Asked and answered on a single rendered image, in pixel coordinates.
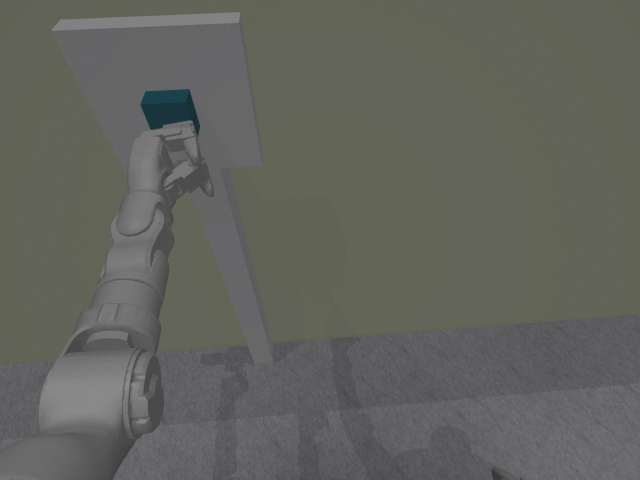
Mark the panel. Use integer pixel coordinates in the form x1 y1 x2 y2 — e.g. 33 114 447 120
51 12 274 366

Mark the left robot upper arm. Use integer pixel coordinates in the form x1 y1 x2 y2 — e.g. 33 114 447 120
0 348 164 480

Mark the left robot forearm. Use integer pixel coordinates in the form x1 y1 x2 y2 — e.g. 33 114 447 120
38 191 175 433

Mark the left robot hand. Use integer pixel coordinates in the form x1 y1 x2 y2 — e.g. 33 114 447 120
127 120 214 210

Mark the button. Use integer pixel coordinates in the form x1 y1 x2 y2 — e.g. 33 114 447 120
140 89 200 140

